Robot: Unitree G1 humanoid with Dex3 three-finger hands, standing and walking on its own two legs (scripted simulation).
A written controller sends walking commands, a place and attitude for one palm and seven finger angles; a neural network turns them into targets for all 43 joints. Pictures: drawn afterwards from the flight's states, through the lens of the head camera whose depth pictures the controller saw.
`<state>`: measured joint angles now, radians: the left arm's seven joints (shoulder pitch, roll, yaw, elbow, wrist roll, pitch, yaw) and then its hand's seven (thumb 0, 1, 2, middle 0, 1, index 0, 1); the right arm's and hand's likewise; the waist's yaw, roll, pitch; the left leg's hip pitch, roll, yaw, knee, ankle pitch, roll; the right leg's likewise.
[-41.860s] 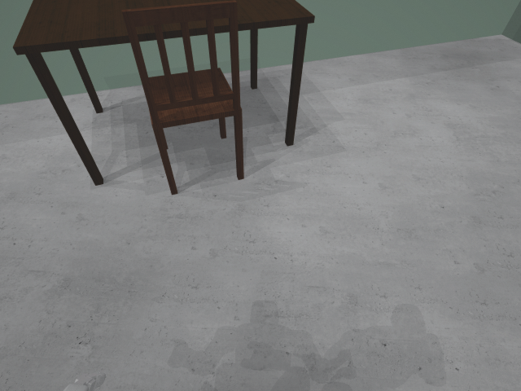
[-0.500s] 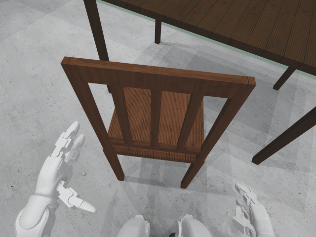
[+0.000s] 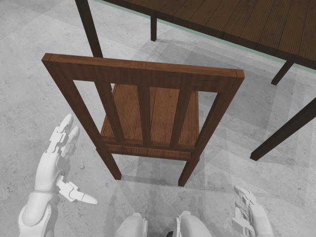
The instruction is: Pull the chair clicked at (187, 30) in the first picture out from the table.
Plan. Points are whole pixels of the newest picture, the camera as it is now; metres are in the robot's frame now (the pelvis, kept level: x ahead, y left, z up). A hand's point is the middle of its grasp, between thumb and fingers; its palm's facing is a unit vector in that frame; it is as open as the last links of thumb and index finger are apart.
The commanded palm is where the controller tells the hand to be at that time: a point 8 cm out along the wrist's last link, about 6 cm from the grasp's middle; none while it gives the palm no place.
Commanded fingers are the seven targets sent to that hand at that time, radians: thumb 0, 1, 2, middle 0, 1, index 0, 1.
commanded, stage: aim the fingers beside a spindle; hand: left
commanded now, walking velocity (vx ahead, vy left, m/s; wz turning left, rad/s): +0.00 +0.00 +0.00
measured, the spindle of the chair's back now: (145, 119) +0.42 +0.06 +0.01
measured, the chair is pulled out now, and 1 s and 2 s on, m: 0.26 0.26 0.26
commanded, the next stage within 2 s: none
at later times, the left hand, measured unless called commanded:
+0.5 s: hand (105, 170) +0.27 +0.14 +0.01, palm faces -0.10 -0.99 +0.00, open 16.9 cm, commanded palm +0.26 +0.20 +0.02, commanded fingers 0.00 -0.50 0.30 -0.06 -0.08 -0.06 -0.08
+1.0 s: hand (109, 162) +0.29 +0.13 +0.02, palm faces -0.06 -1.00 -0.02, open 17.0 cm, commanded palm +0.26 +0.18 +0.01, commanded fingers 0.00 -0.50 0.30 -0.06 -0.08 -0.06 -0.08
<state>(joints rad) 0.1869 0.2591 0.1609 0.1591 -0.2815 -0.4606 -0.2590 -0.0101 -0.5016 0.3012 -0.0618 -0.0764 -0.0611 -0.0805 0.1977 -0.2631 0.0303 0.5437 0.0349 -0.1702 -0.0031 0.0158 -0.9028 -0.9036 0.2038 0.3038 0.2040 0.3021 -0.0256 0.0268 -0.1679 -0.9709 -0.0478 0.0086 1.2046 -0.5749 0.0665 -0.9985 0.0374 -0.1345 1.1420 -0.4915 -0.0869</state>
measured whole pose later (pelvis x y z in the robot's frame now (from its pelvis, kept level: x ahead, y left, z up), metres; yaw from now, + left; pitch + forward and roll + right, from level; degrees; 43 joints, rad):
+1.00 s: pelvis +0.00 +0.01 -0.02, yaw +0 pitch +22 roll -2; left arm 0.10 0.17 -0.02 0.17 -0.16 -0.43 -0.07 -0.01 -0.50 0.30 -0.06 -0.08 -0.06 -0.08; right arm 0.20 -0.25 0.03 0.50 0.03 -0.04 0.03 0.02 -0.90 -0.90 0.20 0.30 0.20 0.30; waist -0.02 0.05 -0.20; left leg -1.06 -0.06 0.02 1.27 -0.60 0.08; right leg -1.09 0.02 -0.13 1.22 -0.52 -0.08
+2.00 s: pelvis +0.00 +0.00 -0.01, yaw +0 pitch +22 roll -2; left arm 0.12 0.26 0.12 0.10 -0.20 -0.50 -0.02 -0.01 -0.50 0.30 -0.06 -0.08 -0.06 -0.08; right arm 0.21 -0.25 0.03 0.53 0.04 -0.06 0.02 0.01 -0.91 -0.90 0.20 0.30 0.20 0.30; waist -0.03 0.04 -0.21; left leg -1.02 -0.05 0.01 1.24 -0.59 0.07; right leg -1.05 0.03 -0.13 1.18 -0.51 -0.09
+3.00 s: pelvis +0.00 +0.01 -0.01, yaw -1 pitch +21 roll -1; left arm 0.24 0.18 -0.13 0.08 -0.12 -0.29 -0.07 -0.01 -0.49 0.30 -0.06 -0.08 -0.06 -0.08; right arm 0.19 -0.23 0.02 0.42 0.04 -0.05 -0.01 0.01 -0.90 -0.90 0.20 0.30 0.20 0.30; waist -0.07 -0.01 -0.14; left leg -1.03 -0.05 0.04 1.27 -0.61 0.08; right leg -1.07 0.03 -0.11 1.22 -0.53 -0.08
